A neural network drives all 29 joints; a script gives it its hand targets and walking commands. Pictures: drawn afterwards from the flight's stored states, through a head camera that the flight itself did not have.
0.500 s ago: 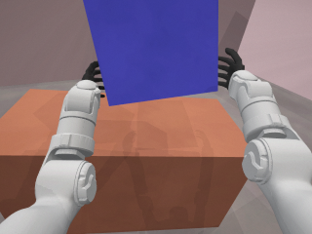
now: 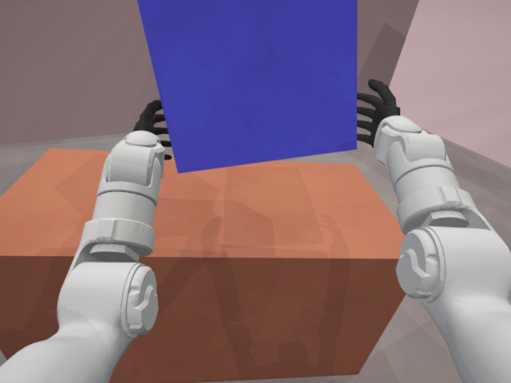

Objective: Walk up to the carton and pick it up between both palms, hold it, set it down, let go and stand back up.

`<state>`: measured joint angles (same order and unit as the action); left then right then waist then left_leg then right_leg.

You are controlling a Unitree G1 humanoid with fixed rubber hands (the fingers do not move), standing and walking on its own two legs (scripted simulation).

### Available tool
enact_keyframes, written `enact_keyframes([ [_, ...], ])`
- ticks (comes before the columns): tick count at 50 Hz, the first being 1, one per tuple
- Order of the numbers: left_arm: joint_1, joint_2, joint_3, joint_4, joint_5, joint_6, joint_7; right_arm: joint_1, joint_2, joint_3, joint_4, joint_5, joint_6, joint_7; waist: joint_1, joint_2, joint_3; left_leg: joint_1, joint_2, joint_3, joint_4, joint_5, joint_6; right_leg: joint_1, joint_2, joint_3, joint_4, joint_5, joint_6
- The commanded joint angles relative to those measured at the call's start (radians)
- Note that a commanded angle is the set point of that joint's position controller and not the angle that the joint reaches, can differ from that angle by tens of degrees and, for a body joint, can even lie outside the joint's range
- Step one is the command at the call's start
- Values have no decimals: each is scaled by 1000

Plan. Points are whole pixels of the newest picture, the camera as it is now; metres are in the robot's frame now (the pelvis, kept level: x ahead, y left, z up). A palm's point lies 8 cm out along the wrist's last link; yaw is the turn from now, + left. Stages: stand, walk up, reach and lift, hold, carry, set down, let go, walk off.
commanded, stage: hold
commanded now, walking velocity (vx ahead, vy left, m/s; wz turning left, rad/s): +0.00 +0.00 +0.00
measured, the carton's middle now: (251, 60) +0.54 +0.03 +0.37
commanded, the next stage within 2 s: set down in 0.76 s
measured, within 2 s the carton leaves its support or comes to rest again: neither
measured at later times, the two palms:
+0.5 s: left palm (145, 144) +0.38 +0.18 +0.26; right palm (383, 127) +0.39 -0.17 +0.32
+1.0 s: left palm (134, 148) +0.38 +0.20 +0.26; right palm (370, 126) +0.40 -0.16 +0.32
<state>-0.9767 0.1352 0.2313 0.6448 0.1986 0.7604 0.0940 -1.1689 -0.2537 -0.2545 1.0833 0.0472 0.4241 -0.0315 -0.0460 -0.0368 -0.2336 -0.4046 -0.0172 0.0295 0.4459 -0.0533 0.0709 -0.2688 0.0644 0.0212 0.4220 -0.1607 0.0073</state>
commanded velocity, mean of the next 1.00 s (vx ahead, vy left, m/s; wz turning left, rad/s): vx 0.00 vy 0.00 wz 0.00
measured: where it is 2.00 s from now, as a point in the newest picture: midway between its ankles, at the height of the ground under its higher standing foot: outside the picture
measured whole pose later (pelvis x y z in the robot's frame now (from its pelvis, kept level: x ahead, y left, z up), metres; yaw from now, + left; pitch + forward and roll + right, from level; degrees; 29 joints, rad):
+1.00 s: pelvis +0.00 +0.00 +0.00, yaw +0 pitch +0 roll -3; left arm -0.96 0.12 0.23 0.63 0.21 0.75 0.10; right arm -1.14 -0.25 -0.25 1.05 0.05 0.40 -0.04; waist 0.00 -0.04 -0.23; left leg -0.40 -0.02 0.03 0.45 -0.06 0.08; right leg -0.26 0.06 0.02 0.41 -0.16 0.01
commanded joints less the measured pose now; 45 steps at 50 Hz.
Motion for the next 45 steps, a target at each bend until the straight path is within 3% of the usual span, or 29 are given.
enact_keyframes([
  [1, -1018, -564, -199, -310, -183, -154, -228, -826, 552, 278, -314, 260, -52, 197, 7, 72, -474, 704, 92, -189, -106, -259, -65, -124, -81, 14, -172, -114, -57],
  [3, -1073, -583, -241, -350, -209, -172, -227, -837, 552, 272, -321, 261, -66, 196, -25, 110, -517, 718, 100, -214, -99, -257, -78, -138, -80, 19, -166, -102, -66],
  [5, -1071, -587, -226, -336, -193, -170, -225, -825, 550, 257, -280, 245, -62, 201, -23, 116, -491, 660, 117, -217, -143, -299, -86, -60, -65, 14, -148, -63, -50],
  [6, -1057, -601, -258, -348, -211, -165, -219, -839, 544, 260, -313, 247, -60, 200, -36, 153, -500, 592, 133, -212, -185, -326, -87, 14, -40, -2, -125, -30, -30],
  [8, -1059, -610, -241, -327, -201, -168, -221, -859, 545, 254, -315, 239, -66, 203, -20, 127, -496, 607, 136, -223, -180, -350, -82, -14, -55, 5, -130, -44, -31],
  [9, -1057, -594, -229, -301, -202, -163, -223, -838, 546, 238, -284, 226, -59, 202, -31, 138, -459, 579, 125, -211, -190, -379, -78, -7, -57, 9, -137, -68, -32],
  [11, -1041, -581, -226, -323, -197, -175, -223, -837, 556, 255, -309, 235, -66, 201, -14, 101, -487, 624, 117, -212, -162, -324, -75, -28, -63, 15, -147, -63, -40],
  [12, -1057, -581, -229, -354, -205, -178, -221, -819, 552, 259, -300, 245, -62, 205, -24, 116, -506, 647, 114, -217, -149, -309, -80, -46, -65, 13, -143, -66, -47],
  [13, -1046, -571, -218, -364, -192, -172, -222, -793, 568, 264, -277, 247, -55, 204, -11, 126, -480, 611, 107, -189, -159, -290, -80, -8, -61, 15, -142, -44, -38],
  [14, -1052, -605, -253, -356, -206, -170, -219, -831, 548, 256, -304, 241, -64, 203, -30, 145, -496, 629, 122, -211, -167, -297, -91, -21, -55, 10, -141, -37, -37],
  [16, -1039, -571, -205, -294, -185, -163, -228, -842, 546, 245, -280, 232, -60, 200, -9, 109, -436, 618, 105, -188, -153, -317, -74, -61, -69, 11, -159, -102, -45],
  [17, -1034, -572, -215, -312, -189, -166, -232, -810, 539, 238, -274, 227, -62, 198, -26, 87, -458, 666, 103, -208, -128, -302, -74, -94, -78, 15, -161, -106, -56],
  [18, -1071, -601, -261, -360, -211, -172, -223, -830, 541, 259, -316, 241, -67, 204, -42, 126, -511, 660, 120, -227, -144, -317, -89, -54, -68, 6, -141, -60, -47],
  [19, -1102, -611, -269, -373, -212, -174, -216, -854, 527, 253, -304, 239, -68, 208, -36, 164, -504, 605, 142, -237, -186, -373, -98, -17, -55, 5, -125, -51, -37],
  [23, -1050, -609, -250, -327, -206, -172, -207, -838, 550, 243, -280, 228, -62, 214, -24, 186, -471, 465, 166, -227, -255, -385, -92, 145, -20, 3, -97, 26, -6],
  [25, -1081, -602, -246, -295, -197, -174, -205, -849, 536, 219, -239, 206, -65, 228, -27, 208, -440, 420, 173, -231, -287, -467, -94, 159, -17, 0, -100, -13, -4],
  [26, -1068, -617, -275, -346, -218, -182, -202, -832, 552, 236, -270, 211, -72, 228, -34, 189, -506, 458, 174, -241, -261, -414, -107, 178, -28, 12, -95, 46, -9],
  [27, -1076, -604, -258, -319, -213, -179, -198, -840, 545, 227, -257, 205, -63, 231, -26, 190, -460, 417, 175, -230, -289, -440, -97, 176, -15, 3, -98, 3, 4],
  [28, -1080, -627, -279, -299, -227, -183, -196, -854, 545, 216, -257, 195, -67, 229, -42, 203, -466, 406, 192, -241, -298, -434, -107, 190, -11, 4, -94, 27, 5],
  [32, -1022, -596, -239, -310, -197, -173, -210, -791, 559, 235, -260, 202, -62, 225, -18, 146, -435, 474, 145, -213, -245, -392, -87, 119, -41, 12, -121, 10, -14],
  [33, -1055, -605, -256, -304, -210, -175, -209, -809, 538, 216, -253, 194, -63, 224, -42, 157, -429, 476, 159, -231, -254, -431, -90, 100, -37, 9, -117, -15, -15],
  [34, -1047, -591, -239, -310, -210, -178, -211, -827, 574, 251, -287, 212, -67, 221, -11, 133, -453, 479, 138, -202, -234, -373, -80, 102, -36, 15, -125, -4, -14],
  [35, -1061, -578, -239, -333, -197, -179, -214, -801, 553, 240, -250, 213, -60, 220, -22, 126, -451, 549, 136, -217, -209, -376, -88, 38, -57, 22, -136, -28, -23],
  [38, -1064, -588, -240, -343, -204, -175, -209, -833, 565, 258, -270, 217, -61, 223, -7, 142, -484, 516, 142, -206, -232, -362, -86, 97, -37, 10, -124, -10, -9],
  [39, -931, -582, -261, -363, -179, -152, -184, -815, 629, 227, -330, 257, -68, 209, 81, 81, -563, 482, 116, -93, -232, -252, -59, 215, -17, 8, -138, 37, -1],
  [41, -941, -601, -279, -370, -196, -159, -184, -842, 617, 220, -379, 244, -95, 200, 63, 104, -568, 478, 111, -77, -229, -189, -56, 220, -9, -10, -143, 49, 4],
  [42, -955, -583, -272, -379, -201, -161, -182, -850, 634, 243, -414, 248, -87, 196, 85, 79, -581, 496, 98, -60, -215, -157, -51, 191, -4, 1, -149, 33, 8],
  [43, -954, -589, -282, -408, -212, -166, -179, -855, 628, 239, -420, 240, -100, 198, 77, 75, -584, 517, 108, -72, -211, -116, -53, 185, -8, -10, -147, 53, 4],
  [45, -984, -603, -295, -411, -206, -169, -172, -875, 613, 225, -428, 230, -116, 199, 65, 104, -565, 494, 114, -75, -230, -169, -64, 180, -3, -21, -153, 29, 2],
])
